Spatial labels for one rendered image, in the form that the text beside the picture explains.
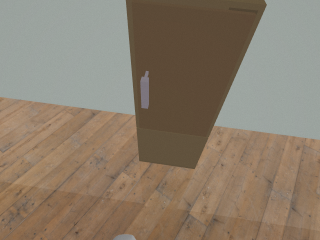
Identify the handle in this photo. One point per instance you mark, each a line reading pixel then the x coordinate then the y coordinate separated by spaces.
pixel 144 89

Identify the cupboard door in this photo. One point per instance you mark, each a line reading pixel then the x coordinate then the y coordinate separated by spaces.
pixel 190 53

